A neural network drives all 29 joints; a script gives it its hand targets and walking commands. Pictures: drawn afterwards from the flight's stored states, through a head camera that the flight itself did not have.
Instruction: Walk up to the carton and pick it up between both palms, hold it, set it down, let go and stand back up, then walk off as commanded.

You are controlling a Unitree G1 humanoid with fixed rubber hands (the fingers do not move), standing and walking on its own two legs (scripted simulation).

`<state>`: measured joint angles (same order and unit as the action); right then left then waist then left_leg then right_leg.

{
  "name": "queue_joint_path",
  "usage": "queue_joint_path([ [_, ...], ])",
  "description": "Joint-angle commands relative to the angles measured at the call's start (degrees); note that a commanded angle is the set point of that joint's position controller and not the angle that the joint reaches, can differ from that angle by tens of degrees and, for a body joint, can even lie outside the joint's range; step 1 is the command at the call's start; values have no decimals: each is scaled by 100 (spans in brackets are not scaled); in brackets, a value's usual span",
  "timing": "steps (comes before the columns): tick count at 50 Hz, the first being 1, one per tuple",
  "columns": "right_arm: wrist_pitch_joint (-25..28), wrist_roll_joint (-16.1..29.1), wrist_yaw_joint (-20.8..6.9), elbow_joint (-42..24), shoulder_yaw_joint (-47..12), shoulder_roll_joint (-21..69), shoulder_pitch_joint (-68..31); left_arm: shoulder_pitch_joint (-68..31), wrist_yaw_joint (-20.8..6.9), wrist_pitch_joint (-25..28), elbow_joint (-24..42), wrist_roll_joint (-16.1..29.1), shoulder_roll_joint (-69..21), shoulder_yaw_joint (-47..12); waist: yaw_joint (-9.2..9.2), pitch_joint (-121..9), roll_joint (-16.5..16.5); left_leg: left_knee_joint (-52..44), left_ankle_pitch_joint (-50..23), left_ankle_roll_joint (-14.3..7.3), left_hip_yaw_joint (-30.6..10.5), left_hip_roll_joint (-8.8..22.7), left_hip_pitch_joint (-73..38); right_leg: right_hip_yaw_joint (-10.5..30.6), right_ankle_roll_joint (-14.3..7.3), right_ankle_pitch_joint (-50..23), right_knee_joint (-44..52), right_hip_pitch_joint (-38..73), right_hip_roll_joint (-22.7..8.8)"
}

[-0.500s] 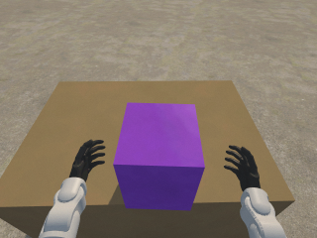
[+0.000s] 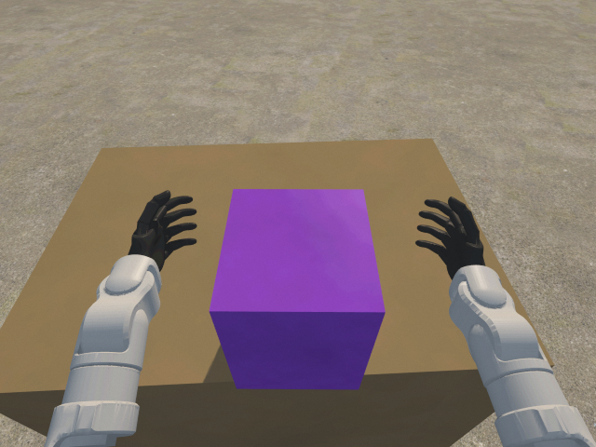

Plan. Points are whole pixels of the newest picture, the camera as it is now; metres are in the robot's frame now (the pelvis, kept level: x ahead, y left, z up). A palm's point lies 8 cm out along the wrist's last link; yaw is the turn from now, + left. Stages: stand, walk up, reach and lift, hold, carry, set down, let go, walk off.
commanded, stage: reach and lift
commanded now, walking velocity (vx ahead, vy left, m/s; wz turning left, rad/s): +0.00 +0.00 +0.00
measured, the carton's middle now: (297, 292) +0.37 +0.06 -0.02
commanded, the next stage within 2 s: none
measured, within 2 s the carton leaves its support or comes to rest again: neither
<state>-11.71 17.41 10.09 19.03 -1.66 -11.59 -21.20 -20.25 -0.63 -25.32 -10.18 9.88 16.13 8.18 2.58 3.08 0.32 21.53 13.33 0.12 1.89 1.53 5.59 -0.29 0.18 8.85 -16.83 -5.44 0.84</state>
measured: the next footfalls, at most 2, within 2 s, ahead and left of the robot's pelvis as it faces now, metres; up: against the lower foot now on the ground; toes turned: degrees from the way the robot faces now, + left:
none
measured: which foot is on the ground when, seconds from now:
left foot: down 0.00-1.00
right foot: down 0.00-1.00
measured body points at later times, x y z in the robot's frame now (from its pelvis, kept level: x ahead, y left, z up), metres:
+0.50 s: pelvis +0.00 +0.00 +0.00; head +0.02 +0.01 +0.45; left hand +0.41 +0.25 +0.15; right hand +0.43 -0.16 +0.14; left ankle -0.02 +0.11 -0.75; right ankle +0.01 -0.12 -0.75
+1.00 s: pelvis -0.01 +0.00 -0.01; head +0.03 +0.02 +0.44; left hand +0.39 +0.24 +0.04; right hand +0.41 -0.13 +0.03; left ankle -0.02 +0.11 -0.75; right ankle +0.01 -0.12 -0.75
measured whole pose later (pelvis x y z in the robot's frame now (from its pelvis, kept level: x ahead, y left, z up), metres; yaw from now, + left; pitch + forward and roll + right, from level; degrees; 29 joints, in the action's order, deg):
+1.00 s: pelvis -0.01 +0.00 -0.01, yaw +2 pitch +9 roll -2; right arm 11.6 10.2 7.9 64.2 2.6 -6.0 -41.0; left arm -41.8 0.7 11.6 -64.4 6.4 13.9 6.5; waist 1.7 -5.1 0.2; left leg 32.0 15.7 0.2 -0.8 1.6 25.4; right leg -2.9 0.1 11.3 -25.7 -23.6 0.8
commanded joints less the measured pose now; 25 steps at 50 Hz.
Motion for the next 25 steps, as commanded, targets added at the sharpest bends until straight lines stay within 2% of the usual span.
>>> queue_joint_path([
  [1, -33, 93, -34, -472, 149, -716, -1669, -1706, -12, -91, 646, -101, 753, 295, -52, -1834, -434, -100, -2813, 384, 163, -179, -173, -22, -45, -1335, 9, 853, 261],
  [2, -98, 194, 14, -465, 47, -609, -1608, -1589, -55, -173, 525, -104, 755, 344, 11, -1702, -380, -109, -2869, 390, 185, -164, -181, 17, -30, -1504, 17, 1047, 243],
  [3, -196, 140, 39, -254, 246, -714, -2246, -2209, -73, -264, 327, -81, 819, 297, -127, -1641, -367, -170, -2436, 360, 174, -203, -12, -56, -30, -1148, 27, 810, 245],
  [4, -249, 136, 18, -339, 311, -799, -2486, -2472, -42, -236, 527, -67, 885, 346, -31, -1599, -352, -253, -2220, 370, 190, -205, 9, -7, 12, -889, 66, 801, 246],
  [5, -257, 88, 15, -447, 470, -721, -2575, -2622, -6, -211, 487, -90, 946, 380, -47, -1937, -405, -292, -1978, 311, 199, -206, 58, -68, -9, -691, 59, 793, 240],
  [6, -176, 132, -16, -631, 339, -700, -2609, -2605, 41, -148, 587, 17, 991, 349, 45, -2206, -255, -189, -2184, 286, 185, -213, -18, 4, 24, -943, -3, 856, 207],
  [7, -197, 164, -2, -878, 382, -772, -3043, -2927, 57, -172, 584, 157, 1065, 327, 10, -2397, -144, -126, -2348, 309, 187, -211, 42, -47, 6, -1118, -44, 864, 201],
  [8, -277, 179, -5, -589, 354, -770, -2935, -2861, 67, -186, 544, 35, 1013, 402, 9, -2403, -324, -143, -2469, 304, 181, -264, -80, -44, 41, -1265, -62, 848, 220],
  [9, -325, 195, -18, -351, 275, -797, -2907, -2932, 47, -230, 363, 41, 1004, 342, -44, -2411, -258, -68, -2612, 342, 212, -209, -176, -54, 16, -1425, -76, 871, 221],
  [10, -309, 313, -5, -397, 268, -848, -3164, -3158, 28, -228, 265, 92, 1137, 400, 38, -2536, -332, 15, -2677, 363, 232, -231, -103, -73, 51, -1593, -177, 921, 243],
  [11, -350, 241, 36, -360, 343, -884, -3399, -3423, 25, -260, 216, 140, 1125, 326, -108, -2706, -231, -22, -2590, 330, 168, -222, -69, -70, 44, -1525, -157, 941, 249],
  [12, -386, 224, 28, -132, 250, -858, -3395, -3441, 2, -193, 16, 125, 1213, 328, -72, -2654, -181, -48, -2453, 287, 185, -249, 72, -36, 96, -1558, -156, 975, 199],
  [13, -350, 183, 59, -315, 302, -774, -3290, -3301, 9, -131, 65, 118, 1205, 342, -60, -2864, -117, -36, -2522, 252, 210, -277, -20, -61, 115, -1779, -191, 1104, 176],
  [14, -371, 234, 80, -164, 330, -779, -3531, -3712, 10, -121, -27, 138, 1293, 317, -135, -2844, -244, 35, -2532, 269, 173, -298, 75, -14, 129, -1867, -223, 1002, 144],
  [15, -394, 262, 89, -18, 327, -909, -3486, -3555, 20, -201, 70, 44, 1225, 371, -129, -2824, -272, -9, -2715, 333, 165, -246, -115, -69, 126, -1913, -212, 1094, 222],
  [16, -352, 262, 79, 23, 408, -908, -3729, -3835, 38, -177, 91, 102, 1208, 308, -205, -3035, -386, 74, -2830, 332, 159, -237, -227, -102, 104, -1862, -190, 867, 231],
  [17, -418, 272, 73, 205, 357, -971, -3849, -3957, 25, -214, -101, 119, 1288, 288, -148, -2962, -355, 76, -2955, 377, 142, -239, -261, -109, 118, -1920, -153, 811, 255],
  [18, -422, 281, 100, 364, 382, -1028, -3909, -4035, 5, -263, -324, 68, 1348, 288, -179, -2977, -460, 73, -2809, 358, 143, -222, -236, -100, 112, -1864, -135, 848, 226],
  [19, -497, 308, 70, 799, 281, -964, -4021, -4245, 27, -208, -499, 91, 1342, 259, -204, -2747, -407, 55, -2751, 353, 117, -245, -113, -76, 104, -1777, -134, 764, 220],
  [20, -533, 309, 51, 977, 286, -880, -3873, -4018, 5, -262, -760, 80, 1212, 226, -248, -2712, -375, 27, -2712, 354, 116, -219, -158, -99, 79, -1783, -103, 855, 221],
  [21, -460, 289, 71, 839, 335, -911, -4127, -4136, 13, -227, -799, -20, 1180, 219, -148, -2781, -433, 27, -2799, 344, 127, -233, -114, -93, 82, -1844, -111, 871, 238],
  [22, -458, 286, 87, 1207, 274, -944, -4257, -4309, -15, -214, -1322, 47, 1267, 192, -216, -2588, -291, 53, -2509, 359, 120, -225, 81, -105, 93, -1666, -117, 912, 224],
  [23, -368, 215, 76, 1178, 224, -779, -4363, -4339, -11, -38, -1437, 93, 1262, 129, -241, -2671, -84, 61, -2364, 274, 94, -286, 258, -106, 136, -1593, -168, 916, 173],
  [24, -288, 249, 69, 1312, 228, -775, -4336, -4346, -2, 84, -1629, 83, 1270, 149, -253, -2669, -107, 128, -2522, 262, 55, -236, 121, -104, 130, -1587, -193, 840, 203],
  [25, -242, 267, 68, 1292, 228, -736, -4359, -4285, -8, 183, -1643, 10, 1255, 200, -76, -2773, -106, 95, -2608, 272, 70, -245, 108, -86, 153, -1741, -184, 853, 193],
])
